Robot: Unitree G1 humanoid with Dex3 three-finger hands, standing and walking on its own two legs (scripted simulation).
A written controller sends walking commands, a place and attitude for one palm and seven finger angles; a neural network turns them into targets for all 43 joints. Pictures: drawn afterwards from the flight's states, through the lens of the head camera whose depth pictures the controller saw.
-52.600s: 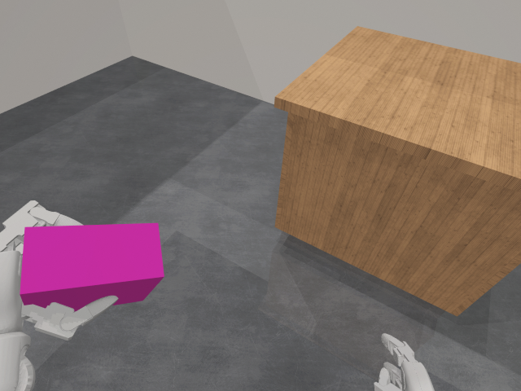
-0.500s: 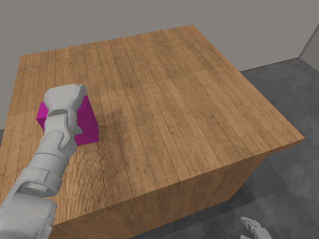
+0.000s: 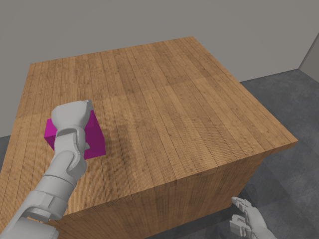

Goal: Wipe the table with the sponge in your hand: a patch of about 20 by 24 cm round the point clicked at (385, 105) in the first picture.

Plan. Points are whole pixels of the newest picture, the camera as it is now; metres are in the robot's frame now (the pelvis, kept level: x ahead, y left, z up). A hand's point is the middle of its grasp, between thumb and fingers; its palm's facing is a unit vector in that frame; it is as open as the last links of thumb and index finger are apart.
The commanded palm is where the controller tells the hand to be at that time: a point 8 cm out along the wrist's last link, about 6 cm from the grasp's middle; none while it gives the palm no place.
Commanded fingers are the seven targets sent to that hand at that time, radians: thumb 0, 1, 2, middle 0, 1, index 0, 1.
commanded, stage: wipe back along the first lane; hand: left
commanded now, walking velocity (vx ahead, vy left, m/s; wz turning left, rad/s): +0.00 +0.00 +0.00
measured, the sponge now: (80, 142) +0.35 +0.28 +0.03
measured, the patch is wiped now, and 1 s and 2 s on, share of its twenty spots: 1.00 1.00 1.00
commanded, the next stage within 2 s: lift the sponge slowly off the table in 0.98 s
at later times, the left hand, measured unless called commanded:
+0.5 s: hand (85, 145) +0.30 +0.23 +0.09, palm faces +0.03 -0.05 -1.00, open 10.4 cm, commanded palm +0.27 +0.22 +0.12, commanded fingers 0.00 0.10 1.30 -1.20 -1.60 -1.20 -1.60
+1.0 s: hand (88, 159) +0.26 +0.21 +0.08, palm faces +0.05 -0.07 -1.00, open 10.4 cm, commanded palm +0.23 +0.20 +0.12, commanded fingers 0.00 0.10 1.30 -1.20 -1.60 -1.20 -1.60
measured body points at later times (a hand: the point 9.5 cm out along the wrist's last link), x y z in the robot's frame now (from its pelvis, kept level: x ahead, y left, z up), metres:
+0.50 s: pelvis -0.01 -0.04 +0.00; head -0.02 -0.07 +0.45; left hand +0.30 +0.23 +0.14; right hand +0.20 -0.26 -0.10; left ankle -0.06 +0.04 -0.74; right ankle +0.00 -0.12 -0.74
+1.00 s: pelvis -0.02 -0.06 +0.00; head -0.03 -0.10 +0.45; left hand +0.26 +0.21 +0.14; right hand +0.21 -0.28 -0.09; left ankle -0.06 +0.04 -0.74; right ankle +0.00 -0.12 -0.74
